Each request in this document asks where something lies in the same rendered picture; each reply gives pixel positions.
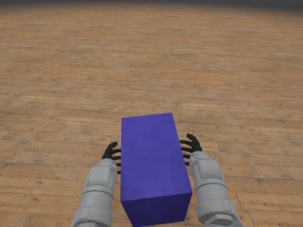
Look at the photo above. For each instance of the left robot hand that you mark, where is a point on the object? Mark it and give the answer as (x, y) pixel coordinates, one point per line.
(110, 151)

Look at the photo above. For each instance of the right robot forearm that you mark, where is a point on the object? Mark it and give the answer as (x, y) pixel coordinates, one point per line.
(214, 205)

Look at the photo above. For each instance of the right robot hand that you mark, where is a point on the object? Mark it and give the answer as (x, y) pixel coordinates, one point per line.
(195, 146)

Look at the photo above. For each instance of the left robot forearm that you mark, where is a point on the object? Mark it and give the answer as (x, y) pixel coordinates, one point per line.
(97, 196)

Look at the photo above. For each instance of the carton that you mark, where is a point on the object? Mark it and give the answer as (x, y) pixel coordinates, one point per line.
(154, 185)

